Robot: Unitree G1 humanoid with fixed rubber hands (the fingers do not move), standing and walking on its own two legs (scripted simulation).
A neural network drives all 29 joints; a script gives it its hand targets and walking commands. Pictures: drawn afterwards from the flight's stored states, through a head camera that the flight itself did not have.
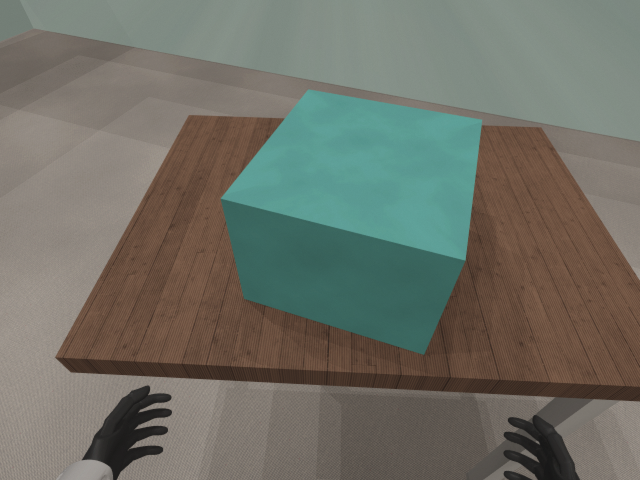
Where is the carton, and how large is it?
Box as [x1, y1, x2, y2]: [221, 89, 481, 354]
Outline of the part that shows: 308,89 221,197 221,202 244,298 423,354 465,260 481,120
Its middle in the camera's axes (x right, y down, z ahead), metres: +0.06 -0.04 +0.56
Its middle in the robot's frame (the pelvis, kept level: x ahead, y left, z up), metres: +0.47 +0.01 +0.09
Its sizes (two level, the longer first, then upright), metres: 0.277 0.264 0.194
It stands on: a table, 0.78 m high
